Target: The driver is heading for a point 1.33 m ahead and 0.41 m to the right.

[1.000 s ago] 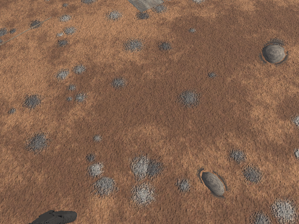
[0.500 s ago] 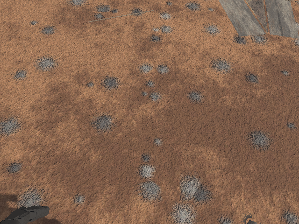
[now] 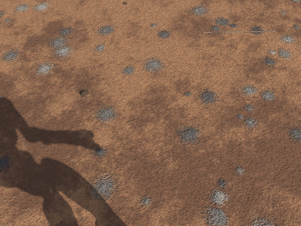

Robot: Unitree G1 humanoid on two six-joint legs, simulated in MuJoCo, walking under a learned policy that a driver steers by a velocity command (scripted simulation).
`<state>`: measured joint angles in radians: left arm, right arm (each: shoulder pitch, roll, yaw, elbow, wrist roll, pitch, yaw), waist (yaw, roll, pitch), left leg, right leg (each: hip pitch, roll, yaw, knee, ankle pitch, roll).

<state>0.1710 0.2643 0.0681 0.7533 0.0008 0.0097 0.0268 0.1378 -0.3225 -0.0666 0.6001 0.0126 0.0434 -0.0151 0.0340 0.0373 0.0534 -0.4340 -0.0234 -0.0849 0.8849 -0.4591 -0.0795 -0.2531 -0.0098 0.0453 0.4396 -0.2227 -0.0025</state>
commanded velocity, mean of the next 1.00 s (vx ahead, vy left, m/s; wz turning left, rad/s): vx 0.00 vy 0.00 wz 0.07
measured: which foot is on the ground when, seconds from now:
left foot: up 0.00-0.08, down 0.10-1.00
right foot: down 0.00-1.00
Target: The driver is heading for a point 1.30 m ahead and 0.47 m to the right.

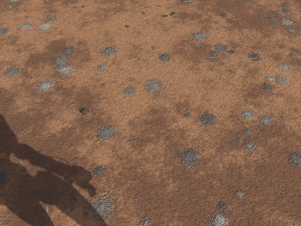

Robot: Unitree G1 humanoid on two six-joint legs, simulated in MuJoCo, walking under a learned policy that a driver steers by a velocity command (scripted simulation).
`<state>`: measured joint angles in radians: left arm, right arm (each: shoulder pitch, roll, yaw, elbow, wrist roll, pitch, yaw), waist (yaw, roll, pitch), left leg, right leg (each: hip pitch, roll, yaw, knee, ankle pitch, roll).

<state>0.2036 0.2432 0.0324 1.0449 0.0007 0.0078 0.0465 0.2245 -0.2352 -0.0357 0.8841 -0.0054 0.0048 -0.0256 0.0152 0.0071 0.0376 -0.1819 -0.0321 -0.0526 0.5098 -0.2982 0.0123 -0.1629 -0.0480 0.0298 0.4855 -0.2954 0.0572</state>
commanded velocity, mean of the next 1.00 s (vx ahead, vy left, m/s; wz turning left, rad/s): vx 0.71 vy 0.00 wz -0.06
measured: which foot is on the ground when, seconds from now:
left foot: down 0.00-0.30, up 0.32-0.72, down 0.74-1.00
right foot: down 0.00-0.74, up 0.76-1.00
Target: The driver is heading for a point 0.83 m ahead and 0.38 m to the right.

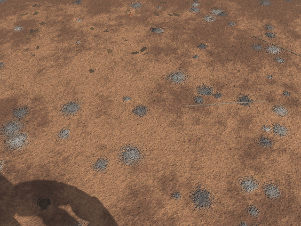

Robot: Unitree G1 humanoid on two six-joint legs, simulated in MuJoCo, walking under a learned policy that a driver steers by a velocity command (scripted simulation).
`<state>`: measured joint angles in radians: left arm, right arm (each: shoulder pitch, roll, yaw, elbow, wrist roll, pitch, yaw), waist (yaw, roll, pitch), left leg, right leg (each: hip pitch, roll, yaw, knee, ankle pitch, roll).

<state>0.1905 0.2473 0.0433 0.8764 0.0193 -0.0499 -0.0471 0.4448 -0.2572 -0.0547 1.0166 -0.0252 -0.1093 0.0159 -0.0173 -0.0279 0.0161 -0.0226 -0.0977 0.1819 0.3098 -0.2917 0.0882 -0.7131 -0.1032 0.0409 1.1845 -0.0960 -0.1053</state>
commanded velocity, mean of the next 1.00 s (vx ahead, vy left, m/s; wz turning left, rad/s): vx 0.80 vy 0.00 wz -0.87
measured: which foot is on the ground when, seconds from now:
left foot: down 0.00-0.20, up 0.22-0.62, down 0.64-1.00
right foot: up 0.00-0.20, down 0.22-0.64, up 0.66-1.00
